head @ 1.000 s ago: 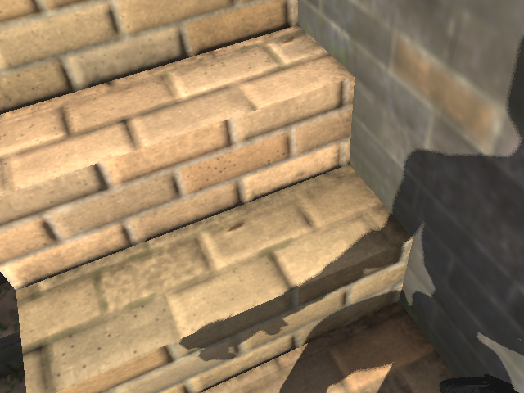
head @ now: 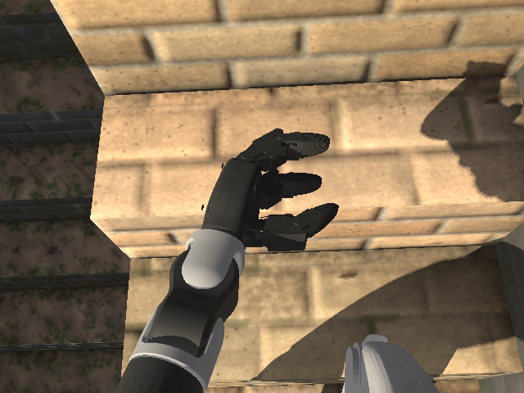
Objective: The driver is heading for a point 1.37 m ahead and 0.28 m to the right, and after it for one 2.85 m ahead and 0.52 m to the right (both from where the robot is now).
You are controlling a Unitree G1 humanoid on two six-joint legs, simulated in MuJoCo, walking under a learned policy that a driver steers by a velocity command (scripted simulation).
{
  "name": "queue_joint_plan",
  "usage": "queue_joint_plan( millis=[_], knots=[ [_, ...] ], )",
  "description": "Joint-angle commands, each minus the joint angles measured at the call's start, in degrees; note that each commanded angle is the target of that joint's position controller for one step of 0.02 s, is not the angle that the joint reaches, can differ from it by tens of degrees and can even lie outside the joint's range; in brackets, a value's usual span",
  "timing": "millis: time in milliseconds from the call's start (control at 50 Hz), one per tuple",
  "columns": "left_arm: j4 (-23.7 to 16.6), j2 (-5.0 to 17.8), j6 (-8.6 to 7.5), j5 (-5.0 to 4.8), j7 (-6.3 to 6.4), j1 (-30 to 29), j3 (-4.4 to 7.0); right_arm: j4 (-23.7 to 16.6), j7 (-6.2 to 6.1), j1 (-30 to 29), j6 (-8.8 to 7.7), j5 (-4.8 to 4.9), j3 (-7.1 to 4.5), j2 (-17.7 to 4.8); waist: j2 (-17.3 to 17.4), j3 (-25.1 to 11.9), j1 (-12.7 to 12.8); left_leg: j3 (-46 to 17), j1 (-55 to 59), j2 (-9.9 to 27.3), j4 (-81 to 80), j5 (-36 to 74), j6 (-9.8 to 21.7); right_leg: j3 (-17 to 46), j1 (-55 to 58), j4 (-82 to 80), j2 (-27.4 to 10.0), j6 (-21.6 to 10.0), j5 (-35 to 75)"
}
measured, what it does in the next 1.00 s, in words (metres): goes down, backwards: left foot, then right foot 0.45 m lower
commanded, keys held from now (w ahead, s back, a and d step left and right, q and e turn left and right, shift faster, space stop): shift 0.74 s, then w+shift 0.04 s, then w+e+shift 0.22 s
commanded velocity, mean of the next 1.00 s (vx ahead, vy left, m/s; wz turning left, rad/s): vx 0.13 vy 0.00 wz -0.02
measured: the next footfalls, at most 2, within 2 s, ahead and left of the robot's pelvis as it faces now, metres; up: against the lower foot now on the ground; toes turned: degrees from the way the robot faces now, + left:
left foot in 0.28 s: +0.12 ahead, +0.11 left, +0.01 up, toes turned +0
right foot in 0.78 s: -0.40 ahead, +0.00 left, -0.44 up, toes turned +10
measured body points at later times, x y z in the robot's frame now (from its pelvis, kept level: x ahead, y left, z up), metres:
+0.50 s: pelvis -0.16 +0.06 +0.02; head -0.21 +0.14 +0.46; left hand +0.00 +0.31 -0.11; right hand +0.01 -0.17 +0.00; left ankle +0.07 +0.12 -0.65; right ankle -0.27 -0.07 -0.43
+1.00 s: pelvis -0.54 +0.11 -0.45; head -0.53 +0.02 -0.01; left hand -0.70 +0.30 -0.55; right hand -0.28 +0.11 -0.53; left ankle -0.43 +0.29 -1.11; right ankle -0.61 +0.01 -0.94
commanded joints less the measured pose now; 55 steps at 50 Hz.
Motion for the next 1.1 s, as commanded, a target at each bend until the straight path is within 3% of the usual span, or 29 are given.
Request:
queue_joint_plan(
  millis=[20, 60, 120, 160, 220, 300, 320, 340, 360, 460, 500, 520, 580, 620, 640, 660, 680, 740, 780, 820, 840, 860, 880, 900, 920, 940, 980, 1040, 1100],
  knots=[
    [1.6, 11.5, 3.08, -2.76, 2.42, 6.0, 6.85, -0.9, -1.45, 15.8, 1.55, -2.13, 1.77, 2.1, -14.9, -32.0, -1.1, 4.1, -17.9, 4.9, 16.6, -10.1, 0.2, 16.8, 48.2, -29.8, -16.5, 1.2, 12.8],
    [4.9, 16.0, 7.14, -1.01, 3.13, 12.6, 7.97, -2.3, -2.6, 11.1, 0.94, -3.04, 2.32, 2.2, -7.0, -20.6, -1.0, 14.4, -14.6, 2.7, 10.4, -7.7, 1.5, 5.4, 43.6, -36.3, -10.1, 2.8, 14.5],
    [2.1, 15.1, 5.6, 1.12, 3.71, 16.6, 8.16, -8.0, -8.38, 7.0, 5.1, -2.01, 3.57, 4.9, -12.7, -21.9, 0.9, 15.6, -1.9, 4.9, 13.5, 3.2, -2.2, 2.1, 24.8, -42.8, -17.1, 1.2, -11.7],
    [3.3, 17.2, 7.77, -0.32, 4.31, 19.5, 8.58, -9.6, -9.96, 8.8, 7.28, -2.51, 4.56, 6.5, -24.8, -16.0, -3.1, 17.2, 6.2, 4.5, -13.5, -11.1, -0.3, -0.9, 19.4, -49.8, -11.1, 5.5, -31.6],
    [5.8, 20.5, 7.86, -3.18, 5.23, 25.2, 10.15, -6.5, -8.21, 10.2, 7.87, -3.93, 3.81, 5.1, -18.7, -8.9, -1.8, 23.0, 11.7, 3.4, -33.1, -15.6, 2.8, 1.2, 20.1, -46.1, -10.3, 4.4, -46.6],
    [6.2, 20.3, 7.44, -5.37, 5.35, 19.9, 10.5, -3.8, -5.71, 20.0, 7.38, -6.36, 4.34, 9.2, -8.9, -8.8, -4.4, 2.1, 15.5, 11.8, -37.9, -22.5, 10.9, 6.1, 10.4, -11.6, -6.2, 9.9, -32.1],
    [2.1, 18.1, 9.2, -2.43, 5.72, 20.0, 9.48, -9.9, -6.69, 9.8, 5.54, -8.44, 3.78, 1.0, 10.0, -5.3, -0.4, -29.4, -6.9, 20.8, -66.3, -53.4, 18.6, 9.6, 10.5, 14.3, 4.5, 12.6, -34.2],
    [-0.5, 19.8, 9.22, 0.4, 6.33, 23.5, 9.73, -16.6, -5.9, -5.7, 2.96, -10.27, 5.5, -0.1, 10.9, -2.0, 9.3, -42.9, -24.7, 20.9, -78.7, -59.3, 15.8, 21.0, 15.4, 28.5, 10.1, 14.5, -24.1],
    [-3.2, 18.6, 9.79, 0.37, 6.98, 24.0, 9.17, -20.4, -6.23, -15.4, 3.77, -10.95, 7.26, 0.4, 13.7, -2.4, 11.8, -30.8, -28.7, 18.7, -75.2, -49.4, 9.1, 19.2, 14.6, 44.0, 12.6, 17.6, -17.6],
    [5.9, 24.7, 10.83, 0.09, 7.06, 64.3, 10.75, -27.3, -8.61, -26.8, -0.1, -4.47, 9.04, -1.5, 8.8, -18.0, 21.5, 10.7, -20.0, 0.5, -61.9, -20.2, -9.8, 5.2, 29.0, 40.6, 21.7, 21.3, 0.2],
    [13.9, 27.0, 10.47, 3.0, 6.68, 81.5, 10.3, -33.8, -11.31, -37.0, -2.06, -4.59, 9.1, -0.1, 15.0, -19.0, 25.4, 14.2, -10.4, 0.5, -66.7, -19.3, -15.5, 1.5, 35.1, 17.1, 23.4, 19.4, -5.0],
    [16.3, 26.0, 9.69, 2.72, 4.86, 85.0, 9.04, -38.0, -12.39, -42.2, -3.61, -3.25, 9.81, 3.8, 13.2, -19.5, 26.4, 8.6, 4.8, 3.6, -58.3, -18.9, -15.5, 9.5, 25.3, -2.6, 15.3, 14.2, -9.3],
    [7.1, 20.9, 8.9, 5.97, -4.66, 34.9, 5.49, -30.6, -12.42, -0.2, -1.15, 7.41, 7.24, 10.7, -29.4, -18.2, -9.5, 8.6, 17.9, -3.9, 17.1, -33.1, -3.9, 19.4, 4.9, -46.5, 0.0, -1.5, 19.6],
    [1.0, 15.9, 9.85, 4.86, -7.12, 20.2, 2.49, -23.3, -9.27, 2.1, -1.14, 5.32, 5.87, 6.4, 1.2, -8.1, -11.5, 13.2, -10.7, -13.1, 29.7, -34.5, -6.2, 22.3, 18.0, -48.5, -0.3, 1.7, 26.0],
    [1.4, 16.2, 8.41, 4.04, -6.75, 30.8, 2.71, -22.6, -7.68, -7.2, -2.55, 3.56, 7.75, 9.3, 8.5, -11.5, -2.1, 14.7, -9.6, -14.1, 21.9, -24.1, -4.6, 23.8, 23.1, -47.3, 1.7, 3.6, 27.6],
    [6.5, 13.8, 6.92, 2.5, -6.24, 49.2, 1.87, -27.2, -6.17, -24.7, -4.66, 1.0, 10.9, 15.0, 5.7, -16.6, 11.3, 13.2, -5.9, -11.7, 9.6, -17.4, -2.6, 23.5, 28.7, -48.8, 1.7, 3.2, 31.4],
    [10.6, 13.0, 6.34, 4.13, -5.16, 59.7, 1.01, -29.4, -4.44, -31.7, -5.24, 0.01, 12.45, 19.7, -3.5, -21.4, 15.5, 12.6, -4.6, -8.8, 4.2, -10.2, -1.1, 21.4, 36.2, -48.6, 1.5, 1.8, 31.0],
    [5.7, 9.7, 7.7, 6.57, -1.67, 59.8, -1.15, -27.2, -1.04, -39.2, -3.89, 3.21, 11.1, 18.6, -15.2, -21.3, 20.6, 14.2, -13.9, -10.7, 8.9, -3.3, -6.9, 23.4, 44.4, -45.1, -0.4, 1.6, 20.6],
    [5.7, 4.4, 6.63, 5.71, -1.27, 60.6, -2.86, -27.2, -0.38, -43.6, -1.83, 1.71, 10.85, 21.7, -22.0, -20.5, 20.8, 13.2, -6.1, -6.6, 2.0, -5.3, -9.2, 18.7, 43.9, -49.3, 1.8, 6.0, 24.2],
    [6.4, 22.6, 10.27, -1.33, 3.85, 61.3, 5.88, -30.6, 1.75, -46.3, -2.24, -3.73, 10.82, 17.0, -51.3, -15.4, 19.5, 19.2, 1.3, 4.3, -52.1, -18.5, -9.2, 26.0, 50.6, -40.5, 4.8, -1.8, 44.7],
    [3.3, 26.9, 10.11, -2.77, 6.84, 56.9, 9.39, -25.4, 1.33, -40.4, 1.63, -0.62, 7.05, 10.4, -51.5, -12.7, 21.4, 11.2, 11.5, 17.0, -76.0, 1.7, -6.9, 36.8, 38.7, -24.9, 1.5, 0.6, 29.6],
    [5.6, 25.9, 9.21, 0.02, 6.56, 60.7, 11.05, -18.9, -0.46, -31.9, 5.59, 1.78, 5.41, 7.5, -30.7, -21.7, 22.6, 8.3, 29.1, 18.5, -78.9, 19.4, -7.1, 33.4, 27.5, -7.2, 8.6, 2.8, -17.6],
    [6.6, 17.2, 7.73, -0.51, 4.49, 68.7, 8.54, -23.9, 2.21, -34.6, 3.3, -3.65, 6.72, 4.3, -15.0, -35.9, 23.9, 3.3, 51.0, 21.5, -38.5, 25.5, -0.3, 27.5, -3.0, 15.6, 18.6, 11.4, -47.0],
    [5.1, 21.4, 4.64, -3.12, 2.82, 74.7, 9.44, -25.7, 1.09, -37.3, 1.3, -8.57, 4.0, -1.5, 1.2, -50.3, 25.1, -17.9, 29.9, 35.4, -53.7, 0.4, 9.7, 27.9, 10.4, 41.0, 10.1, 13.7, -37.0],
    [8.7, 23.6, 4.9, -3.24, 2.75, 79.7, 11.17, -28.0, 0.57, -45.9, -0.93, -6.96, 5.04, 4.2, -5.5, -46.1, 31.3, -5.4, 17.5, 29.6, -54.9, 3.9, 5.2, 25.3, 21.8, 49.6, 6.4, 16.1, -36.1],
    [14.9, 17.6, 6.29, -3.6, 3.82, 96.5, 9.16, -32.1, -0.33, -60.0, -4.39, -6.95, 6.75, 7.0, -7.2, -43.2, 40.8, -5.9, 4.2, 29.6, -51.5, 8.2, -0.1, 35.9, 30.1, 59.2, -2.1, 13.0, -38.2],
    [21.9, 9.3, 8.77, 0.32, 5.5, 107.3, 6.16, -31.6, -1.54, -68.0, -7.81, -0.46, 8.35, 13.6, -13.6, -31.4, 43.6, -0.3, -7.3, 27.4, -46.7, 3.2, -1.2, 36.3, 27.6, 41.8, -8.7, 10.2, -30.9],
    [21.5, 10.8, 6.15, 1.39, 4.15, 94.8, 6.68, -30.7, -2.29, -68.8, -7.22, 2.09, 10.26, 17.9, -17.1, -19.4, 38.7, 15.3, -0.2, 21.3, -35.4, -1.9, -3.9, 34.0, 20.9, -3.0, -11.6, 2.0, -13.2],
    [20.7, 7.9, 2.35, 2.29, 0.96, 89.8, 5.67, -30.7, -0.34, -65.3, -3.36, 0.52, 10.2, 20.4, -18.5, -15.0, 35.2, 33.6, 3.4, 15.3, -16.9, -9.5, -7.2, 20.5, 24.7, -33.3, -6.8, -1.6, 12.8]
  ],
)
Keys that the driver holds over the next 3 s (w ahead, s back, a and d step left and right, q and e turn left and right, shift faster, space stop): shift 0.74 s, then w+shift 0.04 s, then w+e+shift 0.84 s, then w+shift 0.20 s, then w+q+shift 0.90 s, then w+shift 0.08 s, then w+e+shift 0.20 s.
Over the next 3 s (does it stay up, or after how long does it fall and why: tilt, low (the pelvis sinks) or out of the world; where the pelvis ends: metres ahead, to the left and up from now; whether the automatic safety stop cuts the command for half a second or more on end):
stays up -2.07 0.34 -1.42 its command is cut before an obstacle after 1.4 s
